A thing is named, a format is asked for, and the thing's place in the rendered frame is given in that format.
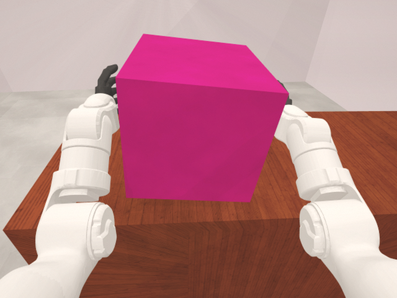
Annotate robot right hand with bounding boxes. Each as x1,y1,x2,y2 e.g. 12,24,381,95
278,80,292,105

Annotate left robot upper arm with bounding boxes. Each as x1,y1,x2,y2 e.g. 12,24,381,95
0,202,117,298

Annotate pedestal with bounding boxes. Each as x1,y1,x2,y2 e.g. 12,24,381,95
3,111,397,298

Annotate right robot upper arm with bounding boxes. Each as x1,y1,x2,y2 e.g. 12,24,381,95
300,199,397,298

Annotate robot right forearm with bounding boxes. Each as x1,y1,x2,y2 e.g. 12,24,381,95
274,105,380,247

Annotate robot left hand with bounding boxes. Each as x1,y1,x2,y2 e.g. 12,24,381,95
95,64,118,113

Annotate robot left forearm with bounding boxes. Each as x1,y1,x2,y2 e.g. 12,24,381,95
35,93,120,254

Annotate carton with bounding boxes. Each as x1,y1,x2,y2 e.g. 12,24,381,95
115,34,289,202

